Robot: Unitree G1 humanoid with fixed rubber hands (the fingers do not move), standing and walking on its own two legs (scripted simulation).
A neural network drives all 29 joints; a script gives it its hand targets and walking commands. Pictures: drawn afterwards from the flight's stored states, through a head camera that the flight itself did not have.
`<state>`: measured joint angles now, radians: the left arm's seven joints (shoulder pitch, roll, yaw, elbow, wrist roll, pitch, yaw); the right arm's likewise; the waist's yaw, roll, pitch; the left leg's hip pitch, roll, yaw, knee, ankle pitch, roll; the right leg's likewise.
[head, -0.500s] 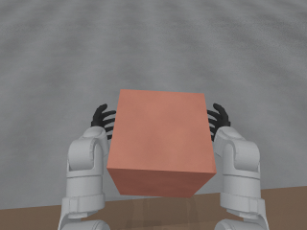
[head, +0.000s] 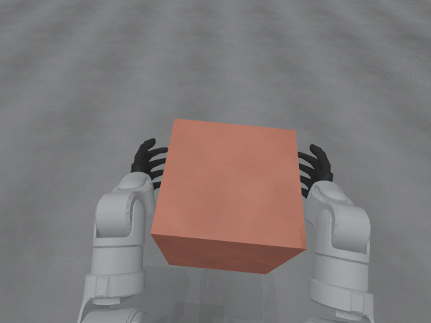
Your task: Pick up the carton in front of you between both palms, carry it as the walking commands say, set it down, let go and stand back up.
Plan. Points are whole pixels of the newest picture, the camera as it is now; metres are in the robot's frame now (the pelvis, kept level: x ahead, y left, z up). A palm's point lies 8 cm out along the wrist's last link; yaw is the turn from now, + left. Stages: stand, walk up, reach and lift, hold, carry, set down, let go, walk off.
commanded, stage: carry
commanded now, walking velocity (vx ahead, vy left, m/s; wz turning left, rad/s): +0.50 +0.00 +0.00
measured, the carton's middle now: (225, 204) +0.33 +0.02 +0.05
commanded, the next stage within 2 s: none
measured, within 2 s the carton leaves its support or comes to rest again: neither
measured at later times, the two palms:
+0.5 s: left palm (186, 99) +0.62 +0.15 +0.09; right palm (303, 105) +0.63 -0.16 +0.10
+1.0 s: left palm (191, 56) +0.87 +0.17 +0.10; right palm (283, 61) +0.88 -0.13 +0.10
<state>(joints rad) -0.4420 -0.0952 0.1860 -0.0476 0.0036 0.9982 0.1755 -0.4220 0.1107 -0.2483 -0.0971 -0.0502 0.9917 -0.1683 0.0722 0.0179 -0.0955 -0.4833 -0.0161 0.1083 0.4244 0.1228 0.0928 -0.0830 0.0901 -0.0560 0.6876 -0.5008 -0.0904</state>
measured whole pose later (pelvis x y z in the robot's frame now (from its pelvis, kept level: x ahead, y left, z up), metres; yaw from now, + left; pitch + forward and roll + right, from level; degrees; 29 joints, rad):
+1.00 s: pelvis +0.59 +0.02 +0.00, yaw +2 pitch +5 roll +1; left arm -0.16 -0.13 0.12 -0.32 0.02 1.07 0.16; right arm -0.17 0.13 -0.14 -0.33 -0.02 1.06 -0.14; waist 0.00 0.00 -0.10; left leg -0.51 0.04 0.16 0.46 -0.05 -0.01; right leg 0.01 0.00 -0.09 0.27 -0.36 -0.03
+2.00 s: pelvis +1.19 +0.02 -0.01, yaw +1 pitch +2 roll +0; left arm 0.01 -0.13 0.05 -0.56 0.04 1.20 0.14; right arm -0.01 0.13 -0.05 -0.55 -0.05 1.18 -0.13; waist 0.00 -0.02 -0.12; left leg -0.42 0.04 0.21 0.45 -0.05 0.05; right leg -0.08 -0.07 -0.17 0.50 -0.43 0.03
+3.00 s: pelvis +1.24 +0.01 -0.01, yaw +0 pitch +1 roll +0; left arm -0.06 -0.13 0.07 -0.34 0.09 1.19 0.12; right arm -0.08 0.13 -0.09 -0.32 -0.09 1.16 -0.10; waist 0.00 -0.01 -0.11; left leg -0.35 0.08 0.21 0.52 -0.19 0.02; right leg -0.13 -0.03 -0.11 0.50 -0.39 0.00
